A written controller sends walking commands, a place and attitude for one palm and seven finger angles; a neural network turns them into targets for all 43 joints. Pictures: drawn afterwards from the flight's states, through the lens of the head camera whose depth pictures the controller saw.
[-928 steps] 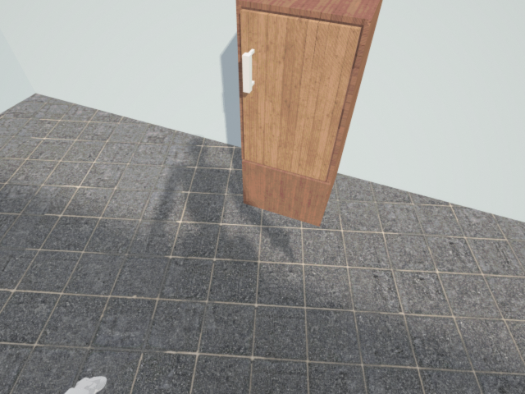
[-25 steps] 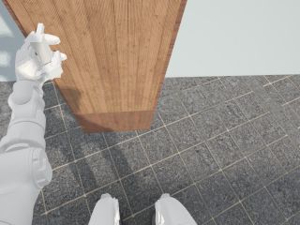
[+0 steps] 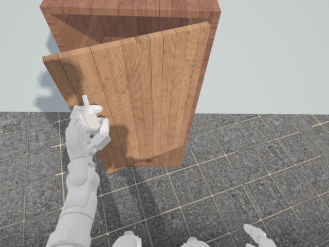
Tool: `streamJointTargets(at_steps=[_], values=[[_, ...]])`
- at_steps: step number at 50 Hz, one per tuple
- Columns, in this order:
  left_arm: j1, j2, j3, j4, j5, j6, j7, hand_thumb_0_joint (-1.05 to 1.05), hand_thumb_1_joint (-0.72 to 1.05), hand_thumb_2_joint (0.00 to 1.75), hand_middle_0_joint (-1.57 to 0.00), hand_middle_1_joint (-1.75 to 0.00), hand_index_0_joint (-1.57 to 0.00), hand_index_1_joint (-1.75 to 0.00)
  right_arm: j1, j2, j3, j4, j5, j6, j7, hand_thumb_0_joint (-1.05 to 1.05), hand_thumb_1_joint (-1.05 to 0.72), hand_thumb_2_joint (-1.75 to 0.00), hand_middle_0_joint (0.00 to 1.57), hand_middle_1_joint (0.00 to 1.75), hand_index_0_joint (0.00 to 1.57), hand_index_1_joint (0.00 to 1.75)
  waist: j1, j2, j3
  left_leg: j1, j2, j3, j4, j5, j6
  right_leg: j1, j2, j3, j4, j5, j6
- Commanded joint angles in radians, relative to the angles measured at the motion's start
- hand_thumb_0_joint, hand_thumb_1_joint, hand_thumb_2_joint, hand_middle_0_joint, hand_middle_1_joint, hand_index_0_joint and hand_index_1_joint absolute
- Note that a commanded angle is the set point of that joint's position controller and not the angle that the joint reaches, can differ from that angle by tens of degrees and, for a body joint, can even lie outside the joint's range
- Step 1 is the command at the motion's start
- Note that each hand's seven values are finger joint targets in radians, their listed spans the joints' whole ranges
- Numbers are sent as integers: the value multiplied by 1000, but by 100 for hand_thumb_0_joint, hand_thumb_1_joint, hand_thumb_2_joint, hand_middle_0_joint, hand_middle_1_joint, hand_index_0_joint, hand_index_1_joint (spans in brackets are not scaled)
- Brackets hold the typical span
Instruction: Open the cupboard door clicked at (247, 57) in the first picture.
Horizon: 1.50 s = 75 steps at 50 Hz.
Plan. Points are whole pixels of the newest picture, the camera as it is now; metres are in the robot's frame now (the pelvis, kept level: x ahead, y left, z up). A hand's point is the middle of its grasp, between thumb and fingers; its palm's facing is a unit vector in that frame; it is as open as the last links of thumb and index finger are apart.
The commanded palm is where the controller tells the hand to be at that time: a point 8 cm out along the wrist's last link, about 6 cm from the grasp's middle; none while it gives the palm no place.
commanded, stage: pull the door open along its arc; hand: left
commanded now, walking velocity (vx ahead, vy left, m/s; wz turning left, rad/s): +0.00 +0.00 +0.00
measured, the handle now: (93, 119) +0.42 +0.19 +0.05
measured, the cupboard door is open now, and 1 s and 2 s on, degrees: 23 47 51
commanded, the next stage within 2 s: open thumb and fingers to let go in 0.46 s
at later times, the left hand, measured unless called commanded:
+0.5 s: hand (141, 170) +0.28 +0.06 +0.05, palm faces +0.41 -0.91 +0.02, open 6.1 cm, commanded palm +0.22 +0.10 +0.05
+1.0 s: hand (145, 172) +0.28 +0.05 +0.05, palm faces +0.40 -0.92 -0.01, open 11.0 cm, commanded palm +0.23 +0.09 +0.05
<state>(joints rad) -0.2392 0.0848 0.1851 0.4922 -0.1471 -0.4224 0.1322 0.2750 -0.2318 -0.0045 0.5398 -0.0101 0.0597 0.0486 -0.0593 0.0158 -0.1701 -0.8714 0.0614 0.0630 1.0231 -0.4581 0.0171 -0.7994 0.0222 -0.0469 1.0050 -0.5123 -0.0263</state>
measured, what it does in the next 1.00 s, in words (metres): stands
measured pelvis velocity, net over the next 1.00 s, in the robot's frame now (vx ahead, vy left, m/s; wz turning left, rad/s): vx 0.00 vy -0.04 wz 0.08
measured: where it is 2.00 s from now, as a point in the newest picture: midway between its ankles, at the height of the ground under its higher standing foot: outside the picture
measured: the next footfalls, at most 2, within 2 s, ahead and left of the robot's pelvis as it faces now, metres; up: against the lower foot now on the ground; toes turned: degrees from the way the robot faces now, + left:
none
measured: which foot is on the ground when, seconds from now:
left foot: down 0.00-1.00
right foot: down 0.00-1.00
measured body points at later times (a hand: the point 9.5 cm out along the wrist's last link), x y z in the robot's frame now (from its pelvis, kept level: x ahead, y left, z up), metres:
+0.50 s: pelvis -0.01 -0.04 +0.00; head +0.04 -0.05 +0.45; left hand +0.26 +0.11 +0.05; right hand +0.16 -0.26 -0.11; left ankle +0.02 +0.11 -0.67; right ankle -0.02 -0.11 -0.67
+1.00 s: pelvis +0.00 -0.04 +0.00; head +0.05 -0.06 +0.45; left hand +0.25 +0.10 +0.05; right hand +0.19 -0.25 -0.11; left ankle +0.02 +0.11 -0.67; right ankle -0.02 -0.11 -0.67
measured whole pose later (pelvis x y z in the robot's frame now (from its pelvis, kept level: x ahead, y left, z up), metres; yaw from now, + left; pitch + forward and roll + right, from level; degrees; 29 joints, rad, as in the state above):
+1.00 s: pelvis +0.00 -0.04 +0.00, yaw +5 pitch +14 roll +1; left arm 0.15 -0.10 -0.21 0.16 0.09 -0.32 0.52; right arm 0.21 -0.18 0.01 0.54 -0.06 0.01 0.01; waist -0.01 0.03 -0.17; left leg -0.80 0.03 -0.01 1.00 -0.44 -0.04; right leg -0.72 0.00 -0.12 1.04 -0.56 -0.08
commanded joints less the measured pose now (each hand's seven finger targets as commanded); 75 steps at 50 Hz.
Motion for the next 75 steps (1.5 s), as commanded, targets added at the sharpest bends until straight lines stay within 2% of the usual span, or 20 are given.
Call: streamJointTargets(at_steps=[1,2,6,7,16,24,27,28,31,32,35,37,42,48,50,58,62,68,74,75], values=[[-102,80,-12,-268,106,-55,230,0,90,90,-40,-135,-40,-135,22,-110,-49,-100,-33,-29,15,0,-90,-90,20,30,20,30,53,21,-304,262,-46,-56,-86,400,-9,141,12,-10,-70,450,8],[-95,69,-35,-262,133,-47,259,0,90,90,-40,-135,-40,-135,16,-109,-52,-100,-39,-30,14,0,-90,-90,20,30,20,30,41,-34,-294,250,-46,-61,-80,373,-3,139,16,-9,-78,436,10],[-96,-52,-141,-314,167,-26,351,0,90,90,-40,-135,-40,-135,-34,-94,-51,-105,-45,-35,7,0,-90,-90,20,30,20,30,36,-34,-294,254,-57,-56,-88,292,-3,160,6,1,-111,381,9],[-78,-65,-166,-316,178,-20,359,0,90,90,-40,-135,-40,-135,-34,-93,-52,-105,-48,-37,4,0,-90,-90,20,30,20,30,26,-77,-291,251,-54,-60,-86,286,0,164,7,4,-120,380,10],[4,-183,-347,-397,223,-17,368,0,90,90,-40,-135,-40,-135,-97,-66,-41,-110,-50,-60,-11,0,-90,-90,20,30,20,30,17,-57,-229,247,-65,-58,-95,207,5,178,-26,44,-178,342,16],[318,-243,-437,-535,233,8,362,0,90,90,-40,-135,-40,-135,-122,-43,-30,-156,-48,-95,-17,0,-90,-90,20,30,20,30,41,-117,-214,228,-72,-64,-102,208,1,255,-56,76,-204,431,33],[240,-213,-419,-527,261,12,388,0,90,90,-40,-135,-40,-135,-125,-42,-23,-138,-56,-106,-30,0,-90,-90,20,30,20,30,17,-161,-145,186,-73,-77,-77,164,1,205,-67,106,-226,350,39],[135,-189,-399,-526,271,6,404,0,90,90,-40,-135,-40,-135,-137,-42,-22,-125,-58,-105,-36,0,-90,-90,20,30,20,30,8,-133,-128,168,-74,-79,-64,137,0,169,-73,120,-228,284,38],[119,-192,-372,-479,262,-1,423,0,69,81,-38,-133,-38,-133,-155,-32,-14,-113,-58,-112,-43,0,-90,-90,20,30,20,30,21,-105,-128,158,-80,-81,-55,107,-2,147,-78,130,-239,196,32],[115,-183,-363,-473,261,1,425,0,62,78,-38,-132,-38,-132,-152,-30,-18,-109,-60,-113,-47,0,-90,-90,20,30,20,30,16,-142,-142,151,-78,-85,-51,111,-1,163,-80,137,-242,211,37],[163,-207,-374,-482,250,6,414,0,41,69,-36,-130,-36,-130,-146,-30,-23,-115,-58,-111,-45,0,-90,-90,20,30,20,30,37,-111,-225,173,-81,-78,-58,157,-4,214,-80,128,-211,328,39],[182,-219,-392,-489,257,17,405,0,27,63,-35,-128,-35,-128,-128,-32,-26,-116,-58,-107,-43,0,-90,-90,20,30,20,30,32,-102,-255,197,-78,-76,-60,201,-2,233,-75,110,-189,428,40],[229,-223,-410,-518,249,39,384,0,-8,48,-33,-124,-33,-124,-115,-39,-25,-130,-55,-97,-42,0,-90,-90,20,30,20,30,22,-131,-236,206,-75,-80,-64,233,-1,247,-72,91,-181,517,45],[251,-247,-430,-542,254,37,384,0,-50,30,-30,-120,-30,-120,-123,-39,-23,-143,-55,-103,-41,0,-90,-90,20,30,20,30,23,-122,-210,214,-73,-81,-66,228,-1,211,-61,63,-168,482,38],[243,-237,-419,-547,253,36,390,0,-50,30,-30,-120,-30,-120,-124,-39,-22,-142,-55,-104,-41,0,-90,-90,20,30,20,30,29,-117,-211,209,-74,-81,-67,218,-3,208,-59,63,-167,451,35],[248,-239,-425,-576,261,44,405,0,-50,30,-23,-80,-23,-80,-123,-36,-22,-150,-56,-108,-39,0,-90,-90,20,30,20,30,37,-57,-249,229,-75,-76,-66,234,-2,199,-49,48,-153,432,23],[236,-233,-413,-552,256,58,412,0,-50,30,-20,-60,-20,-60,-122,-38,-20,-147,-56,-108,-43,0,-90,-90,20,30,20,30,31,-101,-209,216,-72,-82,-71,219,-2,189,-44,43,-163,397,23],[246,-233,-397,-554,247,62,418,0,-50,30,-15,-30,-15,-30,-135,-35,-19,-148,-56,-107,-43,0,-90,-90,20,30,20,30,43,-90,-211,216,-73,-78,-72,220,-5,188,-41,39,-158,387,21],[204,-249,-403,-543,250,67,430,0,-50,30,-15,-30,-15,-30,-143,-37,-18,-144,-58,-110,-39,0,-90,-90,20,30,20,30,41,-79,-209,223,-72,-82,-73,195,-5,148,-30,23,-155,298,11],[218,-120,-581,-551,337,26,220,0,-50,30,-15,-30,-15,-30,-84,-85,-16,-125,-46,-103,-31,0,-90,-90,20,30,20,30,-48,-125,-154,209,-78,-80,-53,209,15,110,-38,54,-138,384,19]])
